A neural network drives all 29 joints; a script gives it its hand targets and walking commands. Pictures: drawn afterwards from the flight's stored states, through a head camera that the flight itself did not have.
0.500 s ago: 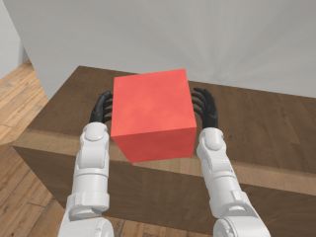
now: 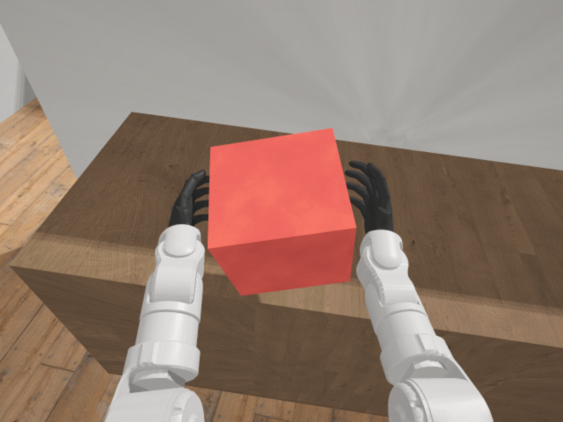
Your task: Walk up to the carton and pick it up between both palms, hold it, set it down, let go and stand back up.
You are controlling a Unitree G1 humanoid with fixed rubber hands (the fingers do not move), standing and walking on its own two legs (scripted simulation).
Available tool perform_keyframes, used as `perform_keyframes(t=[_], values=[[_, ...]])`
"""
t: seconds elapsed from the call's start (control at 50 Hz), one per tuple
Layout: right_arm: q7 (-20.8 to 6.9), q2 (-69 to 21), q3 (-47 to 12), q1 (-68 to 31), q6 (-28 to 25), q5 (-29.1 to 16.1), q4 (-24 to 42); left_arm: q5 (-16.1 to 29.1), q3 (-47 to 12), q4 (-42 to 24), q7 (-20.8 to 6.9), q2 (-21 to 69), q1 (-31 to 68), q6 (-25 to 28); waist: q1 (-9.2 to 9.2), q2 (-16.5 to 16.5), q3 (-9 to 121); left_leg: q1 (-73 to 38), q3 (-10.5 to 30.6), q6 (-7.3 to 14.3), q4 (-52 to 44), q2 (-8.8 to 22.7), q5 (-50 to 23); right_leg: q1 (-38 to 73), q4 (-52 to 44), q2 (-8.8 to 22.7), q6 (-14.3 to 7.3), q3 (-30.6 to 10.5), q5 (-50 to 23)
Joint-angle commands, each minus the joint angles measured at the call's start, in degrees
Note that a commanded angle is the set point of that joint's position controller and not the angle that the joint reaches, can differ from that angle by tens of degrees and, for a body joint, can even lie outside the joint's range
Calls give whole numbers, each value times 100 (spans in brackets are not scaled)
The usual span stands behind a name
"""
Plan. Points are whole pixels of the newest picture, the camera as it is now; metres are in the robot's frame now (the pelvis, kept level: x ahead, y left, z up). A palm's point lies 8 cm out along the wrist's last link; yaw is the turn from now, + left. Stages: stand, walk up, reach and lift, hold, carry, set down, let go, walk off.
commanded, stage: set down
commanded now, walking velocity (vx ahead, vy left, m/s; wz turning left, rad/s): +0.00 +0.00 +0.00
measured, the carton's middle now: (283, 217) +0.40 -0.02 +0.07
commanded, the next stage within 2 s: none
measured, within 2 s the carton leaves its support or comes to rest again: rests again in 1.86 s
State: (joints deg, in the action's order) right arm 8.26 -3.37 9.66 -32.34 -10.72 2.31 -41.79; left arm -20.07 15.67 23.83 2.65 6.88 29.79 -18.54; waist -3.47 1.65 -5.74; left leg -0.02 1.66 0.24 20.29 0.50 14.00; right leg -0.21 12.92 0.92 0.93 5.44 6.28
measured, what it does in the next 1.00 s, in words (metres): stands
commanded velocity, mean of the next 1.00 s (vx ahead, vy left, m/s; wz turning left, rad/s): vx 0.00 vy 0.00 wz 0.00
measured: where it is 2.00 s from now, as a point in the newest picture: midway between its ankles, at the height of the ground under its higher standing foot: outside the picture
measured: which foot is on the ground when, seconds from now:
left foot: down 0.00-1.00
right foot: down 0.00-1.00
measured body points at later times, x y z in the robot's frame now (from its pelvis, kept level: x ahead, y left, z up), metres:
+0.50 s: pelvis +0.00 -0.01 +0.00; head +0.02 +0.00 +0.45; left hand +0.41 +0.11 +0.07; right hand +0.39 -0.16 +0.09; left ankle -0.02 +0.11 -0.75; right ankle +0.02 -0.13 -0.75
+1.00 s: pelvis +0.01 +0.00 +0.00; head +0.06 +0.01 +0.45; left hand +0.43 +0.11 +0.04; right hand +0.41 -0.16 +0.06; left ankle -0.02 +0.11 -0.75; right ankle +0.02 -0.13 -0.75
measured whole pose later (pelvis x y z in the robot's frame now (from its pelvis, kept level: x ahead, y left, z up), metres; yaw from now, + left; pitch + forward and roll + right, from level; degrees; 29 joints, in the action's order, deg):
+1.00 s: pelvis +0.01 +0.00 +0.00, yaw -1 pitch +5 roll -1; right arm 6.0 -7.6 31.7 -40.8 -17.9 21.0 -56.2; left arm -18.9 24.5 55.3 4.4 3.7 41.0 2.7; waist -2.2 0.2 -0.2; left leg 11.3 0.6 0.0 20.2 0.7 13.4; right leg -12.8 14.8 0.8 0.7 4.5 6.4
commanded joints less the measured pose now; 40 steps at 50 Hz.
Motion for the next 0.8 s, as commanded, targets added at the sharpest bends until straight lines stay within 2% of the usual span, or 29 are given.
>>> perform_keyframes(t=[0.0, 0.02, 0.04, 0.08, 0.1, 0.14, 0.18, 0.2, 0.26, 0.3, 0.32, 0.34, 0.42, 0.44, 0.48, 0.54, 0.56, 0.6, 0.62, 0.66, 0.74, 0.76, 0.78], values=[[-672, -2618, -1829, -3622, -446, 359, 995, 485, -2602, -762, -836, 3207, 3843, 907, -47, -479, 3017, -112, -376, -517, -46, -37, -3013, 1347, 331, -292, -47, 325, -1803], [-698, -2707, -1807, -3616, -500, 354, 909, 451, -2661, -702, -787, 3211, 3915, 1003, -20, -560, 3143, -186, -382, -514, -12, -45, -3145, 1268, 346, -271, -21, 279, -1823], [-692, -2738, -1687, -3660, -483, 470, 692, 431, -2529, -544, -765, 3156, 4026, 1066, -71, -474, 3083, -143, -370, -500, 1, -61, -2993, 1235, 330, -272, -26, 280, -1781], [-728, -2773, -1500, -3531, -492, 512, 379, 392, -2454, -342, -738, 3179, 4053, 1162, -37, -472, 2974, 3, -400, -502, -70, -18, -2953, 1143, 336, -259, -33, 301, -1721], [-748, -2845, -1533, -3552, -514, 533, 312, 462, -2487, -332, -722, 3189, 4104, 1220, -3, -570, 3165, -11, -361, -499, -62, -38, -2962, 1250, 331, -232, -52, 286, -1784], [-742, -2794, -1485, -3691, -525, 664, 333, 458, -2360, -15, -747, 3193, 4098, 1330, -12, -313, 3201, 128, -411, -439, -119, -51, -2779, 1282, 332, -236, -9, 262, -1879], [-749, -3037, -1439, -3906, -534, 754, 286, 528, -2307, -31, -741, 3158, 4573, 1507, -16, -265, 3393, 399, -461, -400, -165, -109, -2351, 1447, 438, -197, 44, 250, -1981], [-772, -3030, -1397, -4029, -521, 823, 277, 455, -2132, 343, -750, 3091, 4550, 1534, 32, -154, 3274, 523, -447, -333, -260, -119, -2111, 1498, 426, -164, 82, 180, -1935], [-789, -3262, -1303, -3904, -631, 943, 230, 516, -2183, 341, -711, 3224, 4672, 1787, 71, -273, 3737, 479, -476, -377, -165, -124, -2587, 1654, 544, -182, 79, 181, -2464], [-770, -3346, -1236, -3866, -639, 1008, -3, 484, -2117, 496, -673, 3265, 4775, 1886, -6, -318, 3763, 576, -482, -402, -114, -144, -2719, 1686, 601, -184, 94, 170, -2700], [-772, -3354, -1200, -3831, -616, 1035, -97, 419, -2022, 572, -673, 3187, 4730, 1920, 69, -275, 3867, 605, -539, -381, -122, -154, -2657, 1702, 587, -150, 124, 146, -2812], [-782, -3408, -1179, -3794, -583, 1077, -255, 336, -1859, 617, -684, 3062, 4806, 1961, 63, -178, 3676, 721, -526, -329, -176, -167, -2582, 1763, 623, -161, 169, 119, -2918], [-803, -3370, -943, -3764, -545, 1265, -425, 288, -1525, 1090, -756, 3024, 4691, 1989, 142, -32, 3426, 1140, -561, -265, -397, -154, -1987, 1961, 591, -111, 140, 91, -2656], [-828, -3347, -858, -3694, -537, 1324, -521, 266, -1488, 989, -768, 2928, 4714, 2037, 124, -72, 3481, 1066, -571, -262, -419, -162, -2026, 1875, 609, -100, 142, 84, -2654], [-842, -3424, -676, -3670, -551, 1380, -650, 199, -1397, 1205, -779, 2941, 4764, 2065, 123, -99, 3422, 1044, -622, -290, -361, -179, -2219, 1817, 611, -97, 146, 63, -2804], [-860, -3333, -431, -3841, -615, 1516, -757, 163, -1277, 1308, -781, 2911, 4959, 2135, 66, -241, 3427, 1013, -640, -295, -392, -144, -1982, 1728, 544, -110, 113, 107, -2486], [-871, -3370, -339, -3778, -624, 1634, -839, 140, -1202, 1391, -765, 2865, 4889, 2181, 115, -292, 3361, 1003, -646, -344, -410, -148, -1972, 1675, 537, -97, 93, 129, -2380], [-897, -3331, -171, -3837, -627, 1727, -994, 119, -1040, 1563, -745, 2788, 4998, 2225, 79, -199, 3286, 1019, -657, -302, -395, -140, -1876, 1607, 570, -116, 95, 127, -2260], [-926, -3339, -150, -3904, -677, 1763, -898, 185, -1052, 1513, -718, 2837, 5021, 2283, 118, -146, 3501, 931, -642, -317, -373, -108, -1988, 1551, 594, -137, 94, 156, -2287], [-960, -3435, -60, -4176, -789, 1772, -752, 256, -1213, 1513, -646, 2958, 5280, 2424, 150, -392, 3794, 870, -639, -397, -241, -74, -2293, 1402, 614, -145, 24, 158, -2291], [-1038, -3503, -34, -4041, -886, 1866, -1201, 295, -1363, 1441, -419, 3030, 5554, 2732, 85, -524, 4356, 494, -587, -554, 71, 26, -3129, 957, 669, -209, -69, 194, -2354], [-1051, -3441, -43, -4051, -845, 1950, -1205, 184, -1259, 1688, -429, 2999, 5387, 2723, 101, -411, 4272, 471, -590, -531, 71, 41, -3060, 877, 653, -233, -55, 194, -2228], [-1054, -3401, 27, -3946, -832, 1936, -1350, 133, -1220, 1716, -438, 2967, 5330, 2731, 164, -489, 4089, 656, -608, -506, 7, 29, -2971, 897, 617, -190, -73, 141, -2251]])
